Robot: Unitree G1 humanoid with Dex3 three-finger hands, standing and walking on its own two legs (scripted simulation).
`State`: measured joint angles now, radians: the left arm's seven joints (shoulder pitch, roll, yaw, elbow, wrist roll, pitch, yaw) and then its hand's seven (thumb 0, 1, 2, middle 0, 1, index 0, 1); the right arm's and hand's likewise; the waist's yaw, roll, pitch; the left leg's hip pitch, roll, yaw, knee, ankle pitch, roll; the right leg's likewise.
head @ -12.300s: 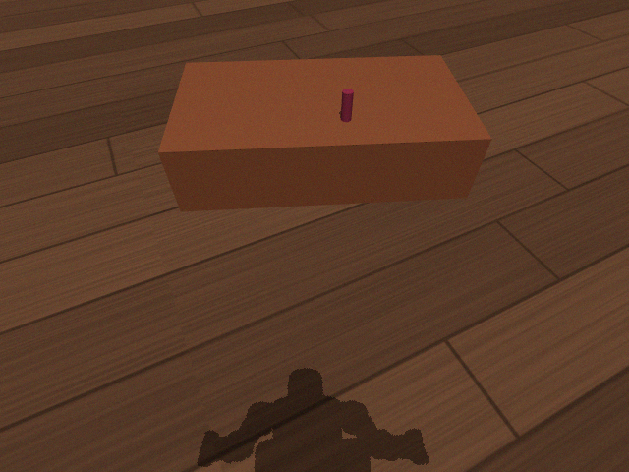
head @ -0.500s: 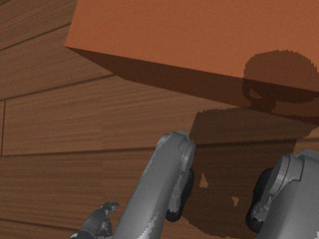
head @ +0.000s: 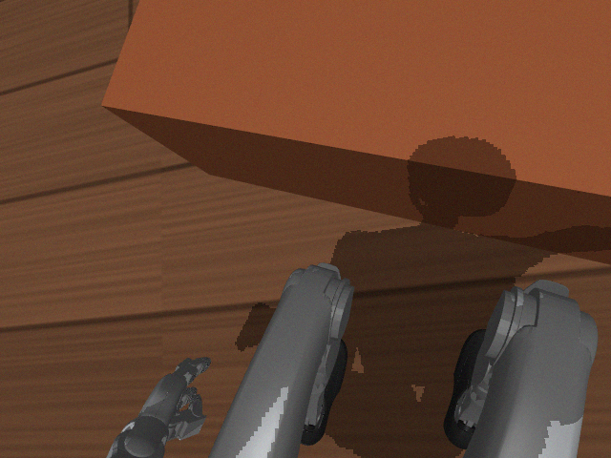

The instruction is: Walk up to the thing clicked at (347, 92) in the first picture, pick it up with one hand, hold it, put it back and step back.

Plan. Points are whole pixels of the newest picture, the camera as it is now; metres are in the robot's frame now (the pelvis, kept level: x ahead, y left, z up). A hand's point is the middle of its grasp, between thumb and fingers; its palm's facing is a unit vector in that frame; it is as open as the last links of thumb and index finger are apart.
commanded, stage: rest palm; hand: right
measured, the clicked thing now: out of the picture +0.55 -0.39 +0.01
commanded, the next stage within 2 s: close in 0.04 s
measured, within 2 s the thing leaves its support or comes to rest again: leaves its support in 1.46 s
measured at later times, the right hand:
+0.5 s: hand out of the picture +0.53 -0.39 +0.01, palm faces +0.40 +0.92 -0.02, open 15.2 cm
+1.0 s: hand out of the picture +0.54 -0.38 +0.01, palm faces +0.40 +0.92 -0.02, open 6.8 cm
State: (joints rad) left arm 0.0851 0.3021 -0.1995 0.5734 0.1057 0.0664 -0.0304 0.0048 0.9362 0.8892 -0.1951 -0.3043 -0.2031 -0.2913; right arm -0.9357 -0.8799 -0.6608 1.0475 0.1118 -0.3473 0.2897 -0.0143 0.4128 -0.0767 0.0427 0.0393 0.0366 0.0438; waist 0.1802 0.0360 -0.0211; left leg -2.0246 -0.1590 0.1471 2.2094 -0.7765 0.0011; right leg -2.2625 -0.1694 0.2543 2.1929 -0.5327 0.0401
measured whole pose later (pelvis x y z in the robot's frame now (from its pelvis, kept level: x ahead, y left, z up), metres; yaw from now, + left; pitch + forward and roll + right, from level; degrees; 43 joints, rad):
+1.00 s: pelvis +0.01 +0.00 +0.00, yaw +1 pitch +33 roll +11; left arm 0.14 0.30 -0.22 0.58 0.10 0.09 -0.03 0.01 0.93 0.89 -0.20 -0.30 -0.20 -0.29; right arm -1.00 -0.90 -0.62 1.05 0.09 -0.32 0.23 -0.01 -0.17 -0.59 0.97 0.75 0.98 0.77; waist 0.22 0.03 -0.01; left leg -2.02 -0.16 0.15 2.21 -0.80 0.00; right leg -2.27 -0.16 0.27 2.21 -0.56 0.05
